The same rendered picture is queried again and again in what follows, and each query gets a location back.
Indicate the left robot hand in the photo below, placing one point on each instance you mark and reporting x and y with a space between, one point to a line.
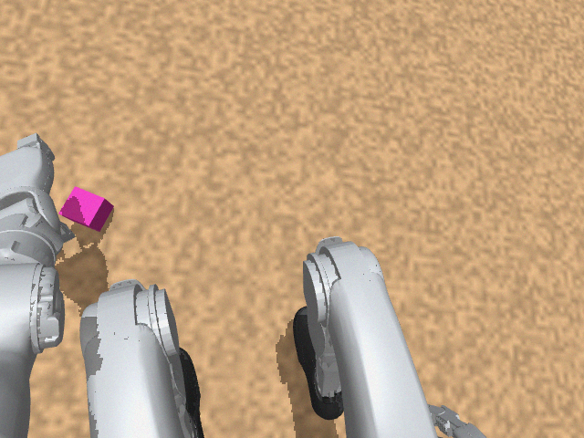
30 166

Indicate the cube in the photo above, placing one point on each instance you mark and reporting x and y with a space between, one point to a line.
86 208

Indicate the left robot arm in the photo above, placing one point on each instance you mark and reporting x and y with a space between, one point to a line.
32 307

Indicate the right robot hand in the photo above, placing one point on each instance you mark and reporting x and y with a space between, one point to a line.
449 423

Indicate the left robot foot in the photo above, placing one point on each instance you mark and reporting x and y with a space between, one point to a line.
192 393

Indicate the right robot foot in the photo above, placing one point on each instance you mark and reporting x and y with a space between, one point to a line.
325 407

